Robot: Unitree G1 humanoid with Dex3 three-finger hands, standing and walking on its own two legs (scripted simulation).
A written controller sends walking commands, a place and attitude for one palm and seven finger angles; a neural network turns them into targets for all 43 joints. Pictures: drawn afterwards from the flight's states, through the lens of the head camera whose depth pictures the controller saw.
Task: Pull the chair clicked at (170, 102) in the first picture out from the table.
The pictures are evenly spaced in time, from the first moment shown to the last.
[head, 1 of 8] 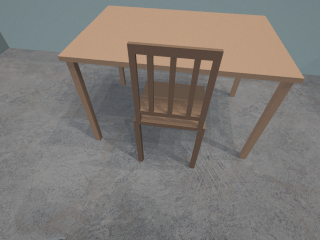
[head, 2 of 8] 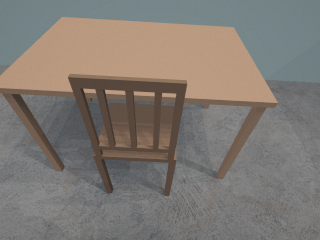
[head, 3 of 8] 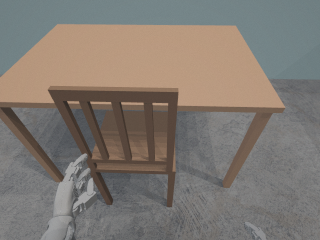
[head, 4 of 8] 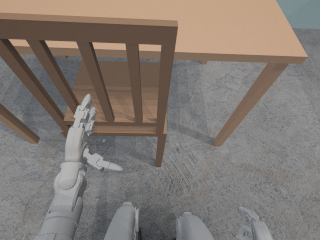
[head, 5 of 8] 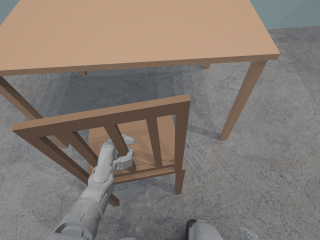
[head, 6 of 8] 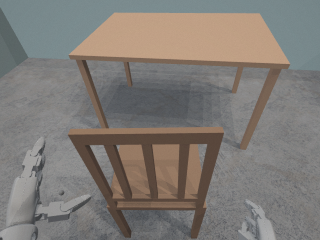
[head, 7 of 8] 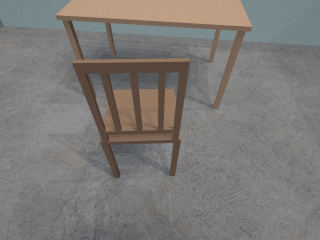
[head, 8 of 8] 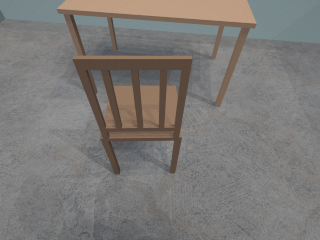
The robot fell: no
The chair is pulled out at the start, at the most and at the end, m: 0.00 0.56 0.56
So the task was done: yes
